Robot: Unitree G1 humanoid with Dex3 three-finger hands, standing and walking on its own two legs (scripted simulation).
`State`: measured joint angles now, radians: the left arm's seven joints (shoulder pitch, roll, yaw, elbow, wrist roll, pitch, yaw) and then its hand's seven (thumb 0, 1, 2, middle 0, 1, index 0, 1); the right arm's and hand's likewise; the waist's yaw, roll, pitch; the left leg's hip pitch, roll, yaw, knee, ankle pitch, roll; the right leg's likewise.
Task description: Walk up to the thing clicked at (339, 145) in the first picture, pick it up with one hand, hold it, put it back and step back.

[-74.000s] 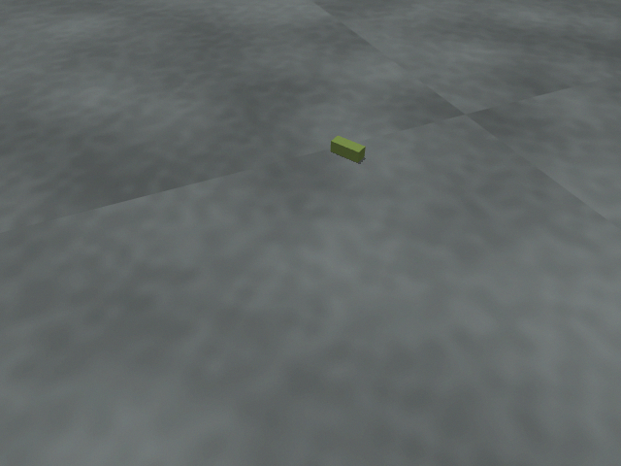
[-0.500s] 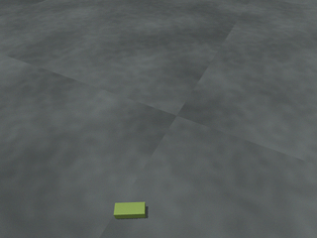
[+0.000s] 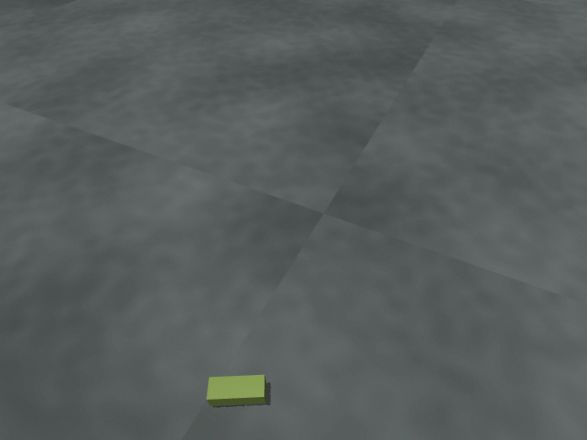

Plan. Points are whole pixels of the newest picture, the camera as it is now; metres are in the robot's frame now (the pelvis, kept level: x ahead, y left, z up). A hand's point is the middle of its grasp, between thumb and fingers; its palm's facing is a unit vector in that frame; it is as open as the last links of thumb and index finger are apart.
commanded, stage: stand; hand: left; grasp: from above
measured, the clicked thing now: (237, 390) +0.44 +0.22 -0.75
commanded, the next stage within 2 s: step back in 0.52 s
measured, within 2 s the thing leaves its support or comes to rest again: neither
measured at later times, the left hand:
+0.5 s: hand out of the picture +0.08 +0.24 -0.16, palm faces -0.02 -0.94 -0.34, open 7.4 cm
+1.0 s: hand out of the picture +0.09 +0.30 -0.18, palm faces -0.08 -0.94 -0.34, open 7.4 cm
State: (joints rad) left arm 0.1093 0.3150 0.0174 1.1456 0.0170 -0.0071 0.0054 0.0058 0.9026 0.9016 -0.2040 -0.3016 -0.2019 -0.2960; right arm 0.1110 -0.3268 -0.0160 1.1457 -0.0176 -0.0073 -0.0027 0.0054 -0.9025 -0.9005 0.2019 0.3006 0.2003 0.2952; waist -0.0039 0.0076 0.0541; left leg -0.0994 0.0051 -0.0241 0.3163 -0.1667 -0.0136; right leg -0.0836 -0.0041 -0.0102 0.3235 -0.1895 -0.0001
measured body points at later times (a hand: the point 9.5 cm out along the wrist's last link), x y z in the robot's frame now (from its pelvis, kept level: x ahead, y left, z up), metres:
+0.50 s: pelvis +0.00 +0.00 +0.00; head +0.01 -0.01 +0.45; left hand +0.08 +0.29 -0.13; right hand +0.07 -0.30 -0.14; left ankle +0.01 +0.13 -0.75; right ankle -0.01 -0.12 -0.75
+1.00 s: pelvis -0.06 +0.05 -0.01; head +0.02 +0.08 +0.43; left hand +0.09 +0.35 -0.15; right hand -0.01 -0.27 -0.12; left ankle -0.05 +0.13 -0.75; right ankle -0.08 -0.10 -0.67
